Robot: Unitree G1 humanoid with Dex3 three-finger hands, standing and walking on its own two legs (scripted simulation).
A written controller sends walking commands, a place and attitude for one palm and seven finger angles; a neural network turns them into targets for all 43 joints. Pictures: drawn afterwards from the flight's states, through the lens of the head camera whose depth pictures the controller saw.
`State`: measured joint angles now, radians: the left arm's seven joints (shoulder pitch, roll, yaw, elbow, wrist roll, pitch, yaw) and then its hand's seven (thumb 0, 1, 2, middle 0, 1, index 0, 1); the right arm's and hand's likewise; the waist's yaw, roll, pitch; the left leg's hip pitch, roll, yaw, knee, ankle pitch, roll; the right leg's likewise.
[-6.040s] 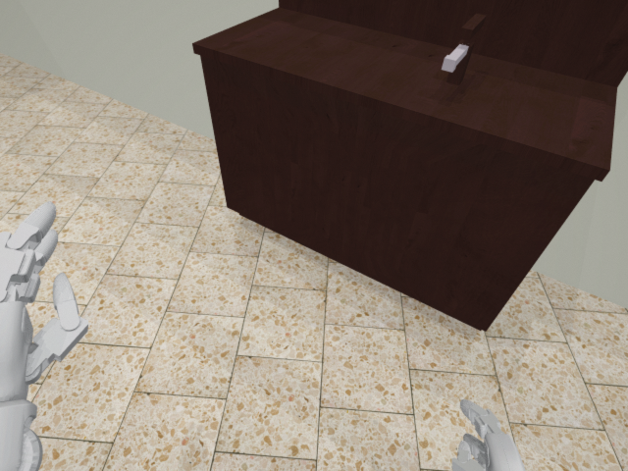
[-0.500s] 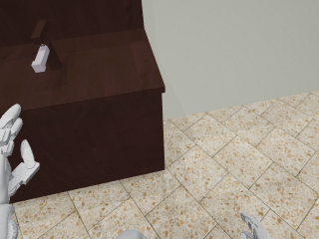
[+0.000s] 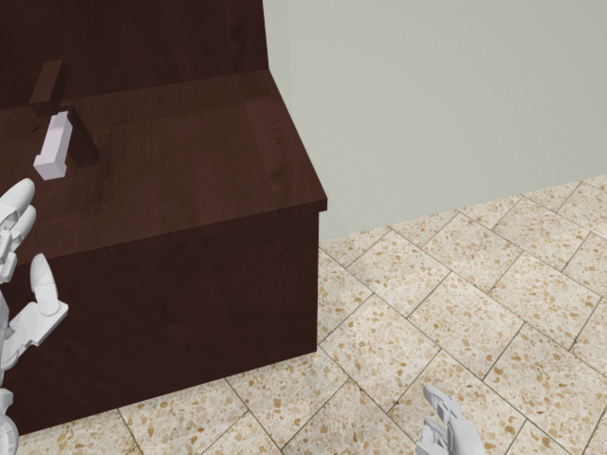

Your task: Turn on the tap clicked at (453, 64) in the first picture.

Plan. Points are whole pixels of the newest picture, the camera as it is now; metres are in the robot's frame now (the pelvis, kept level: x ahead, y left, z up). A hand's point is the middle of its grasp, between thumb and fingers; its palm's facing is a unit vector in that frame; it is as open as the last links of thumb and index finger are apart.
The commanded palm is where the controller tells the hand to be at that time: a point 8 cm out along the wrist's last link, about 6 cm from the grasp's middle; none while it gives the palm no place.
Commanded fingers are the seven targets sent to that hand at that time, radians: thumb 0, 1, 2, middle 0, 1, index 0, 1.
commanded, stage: come to a stop and stand still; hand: left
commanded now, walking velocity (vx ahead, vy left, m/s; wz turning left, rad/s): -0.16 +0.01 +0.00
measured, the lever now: (50, 166) +0.46 +0.40 +0.13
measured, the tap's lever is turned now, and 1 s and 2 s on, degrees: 0 0 0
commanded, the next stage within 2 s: look again from close up in 0.92 s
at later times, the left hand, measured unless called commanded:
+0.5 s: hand (34, 279) +0.23 +0.27 +0.19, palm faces +0.39 -0.83 -0.39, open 7.4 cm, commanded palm +0.18 +0.30 +0.19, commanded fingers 0.00 0.90 0.90 -0.20 -0.30 -0.20 -0.30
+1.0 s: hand (47, 313) +0.21 +0.25 +0.17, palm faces +0.39 -0.84 -0.37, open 7.4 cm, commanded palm +0.15 +0.29 +0.19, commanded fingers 0.00 0.90 0.90 -0.20 -0.30 -0.20 -0.30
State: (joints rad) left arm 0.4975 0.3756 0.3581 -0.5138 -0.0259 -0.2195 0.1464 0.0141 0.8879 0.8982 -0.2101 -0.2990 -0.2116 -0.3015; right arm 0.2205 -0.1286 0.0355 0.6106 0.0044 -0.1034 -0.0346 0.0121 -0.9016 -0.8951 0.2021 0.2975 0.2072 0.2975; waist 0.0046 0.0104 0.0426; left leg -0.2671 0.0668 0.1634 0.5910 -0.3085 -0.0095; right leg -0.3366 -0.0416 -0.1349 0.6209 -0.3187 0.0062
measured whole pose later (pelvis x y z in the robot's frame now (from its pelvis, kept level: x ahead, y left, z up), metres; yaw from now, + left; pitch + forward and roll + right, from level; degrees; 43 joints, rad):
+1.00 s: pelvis -0.01 +0.01 +0.01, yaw -1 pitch -2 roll -1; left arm 0.46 0.35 0.33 -0.44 -0.04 -0.18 0.16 0.01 0.89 0.90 -0.21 -0.30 -0.21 -0.30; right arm 0.25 -0.23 -0.01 0.63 0.00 -0.06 -0.07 0.02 -0.91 -0.90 0.20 0.30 0.20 0.30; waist -0.01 0.02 0.02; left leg -0.30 0.06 0.04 0.51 -0.18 -0.01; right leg -0.21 0.02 -0.08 0.47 -0.23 -0.02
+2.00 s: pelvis +0.08 +0.06 -0.01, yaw -2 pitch +0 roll -1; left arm 0.42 0.38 0.38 -0.50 -0.06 -0.22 0.12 0.01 0.89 0.90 -0.21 -0.30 -0.21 -0.30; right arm 0.21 -0.22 0.00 0.59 0.01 -0.06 -0.01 0.01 -0.90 -0.90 0.20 0.30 0.21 0.30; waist 0.00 -0.02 0.03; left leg -0.29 -0.03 0.06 0.74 -0.44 0.06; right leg -0.19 -0.06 -0.03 0.65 -0.46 0.05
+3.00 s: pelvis +0.08 +0.11 +0.01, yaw +0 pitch -3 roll -2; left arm 0.36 0.34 0.35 -0.40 -0.01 -0.24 0.07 0.01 0.89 0.90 -0.21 -0.30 -0.21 -0.30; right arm 0.22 -0.16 0.04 0.60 0.00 -0.17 0.01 0.01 -0.90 -0.90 0.20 0.30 0.21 0.30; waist 0.05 -0.04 0.09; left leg -0.25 -0.06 -0.01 0.49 -0.19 0.07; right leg -0.21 0.01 0.02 0.45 -0.24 0.01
